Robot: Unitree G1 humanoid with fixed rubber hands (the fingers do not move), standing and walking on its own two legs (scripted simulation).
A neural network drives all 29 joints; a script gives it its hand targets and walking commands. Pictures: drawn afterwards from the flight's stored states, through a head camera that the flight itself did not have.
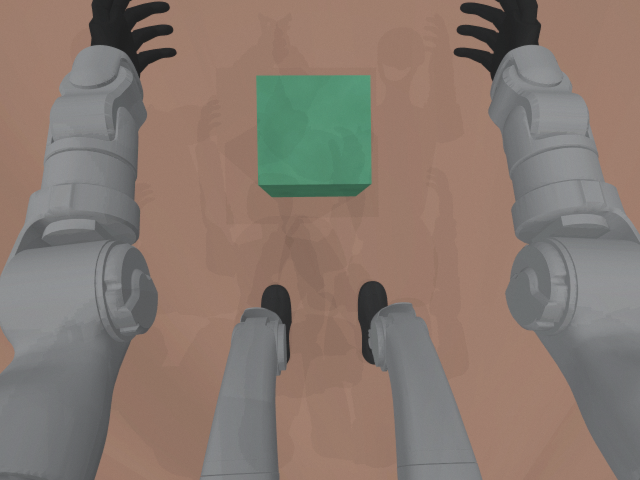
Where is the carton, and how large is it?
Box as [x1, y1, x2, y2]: [256, 75, 371, 196]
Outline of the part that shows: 256,75 258,184 271,196 356,195 371,183 369,75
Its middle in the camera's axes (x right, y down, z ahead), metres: -0.02 -0.21 +0.83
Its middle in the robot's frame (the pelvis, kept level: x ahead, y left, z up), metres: +0.55 +0.01 -0.53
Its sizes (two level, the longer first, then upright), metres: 0.210 0.200 0.250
